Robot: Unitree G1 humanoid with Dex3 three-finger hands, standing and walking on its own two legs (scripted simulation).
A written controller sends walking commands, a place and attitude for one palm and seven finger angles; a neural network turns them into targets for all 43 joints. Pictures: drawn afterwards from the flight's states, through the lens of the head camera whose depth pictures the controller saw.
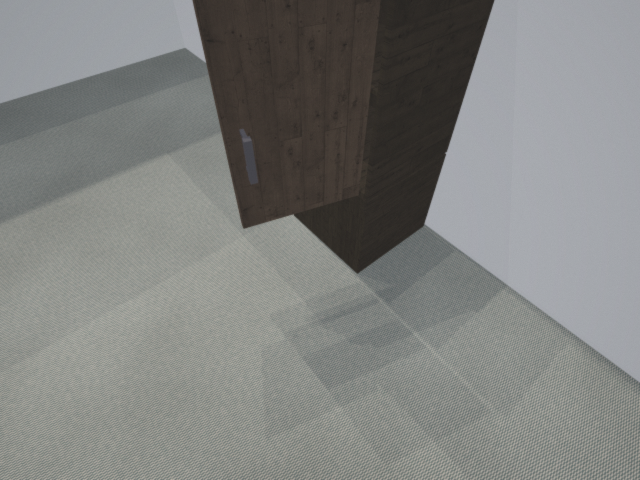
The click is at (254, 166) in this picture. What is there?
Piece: cupboard door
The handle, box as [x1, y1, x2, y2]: [239, 129, 257, 184]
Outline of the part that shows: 239,129 242,137 246,160 246,169 248,172 249,180 251,184 257,182 251,140 249,136 245,134 243,129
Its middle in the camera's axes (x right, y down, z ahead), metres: -0.17 -0.19 +0.90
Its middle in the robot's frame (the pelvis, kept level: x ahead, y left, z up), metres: +0.79 +0.21 -0.09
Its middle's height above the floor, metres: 0.69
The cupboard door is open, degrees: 73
